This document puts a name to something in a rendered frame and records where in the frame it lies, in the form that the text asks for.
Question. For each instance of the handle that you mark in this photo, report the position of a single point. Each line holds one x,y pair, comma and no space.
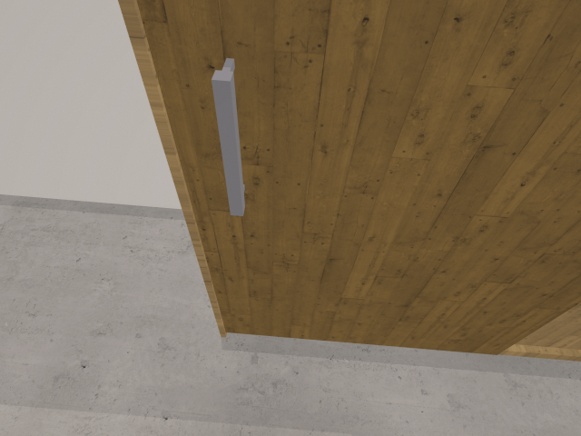
226,111

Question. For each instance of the wardrobe door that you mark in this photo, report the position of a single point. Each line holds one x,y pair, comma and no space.
563,332
412,168

